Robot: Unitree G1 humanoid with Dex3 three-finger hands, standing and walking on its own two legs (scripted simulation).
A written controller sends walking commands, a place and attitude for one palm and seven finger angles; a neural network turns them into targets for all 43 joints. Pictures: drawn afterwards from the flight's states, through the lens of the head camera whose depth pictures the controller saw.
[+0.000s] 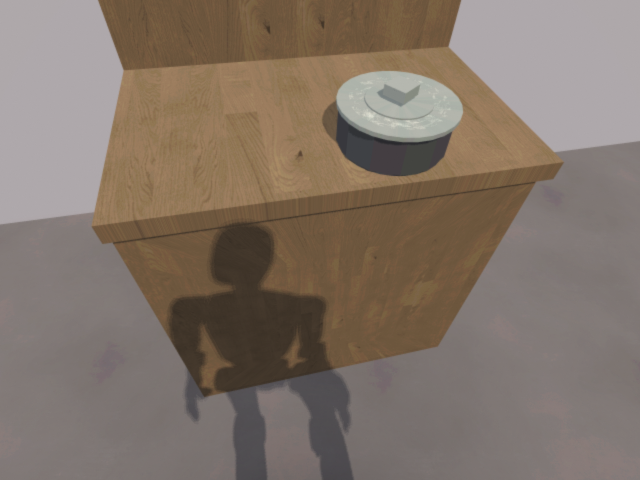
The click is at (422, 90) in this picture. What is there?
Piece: lid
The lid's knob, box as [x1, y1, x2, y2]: [383, 75, 419, 103]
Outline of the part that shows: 399,75 384,84 383,94 404,103 417,94 419,84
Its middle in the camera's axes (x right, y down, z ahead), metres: +0.13 -0.24 +0.63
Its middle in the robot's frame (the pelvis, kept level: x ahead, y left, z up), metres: +0.67 -0.09 +0.16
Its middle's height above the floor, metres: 0.93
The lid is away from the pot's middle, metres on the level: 0.00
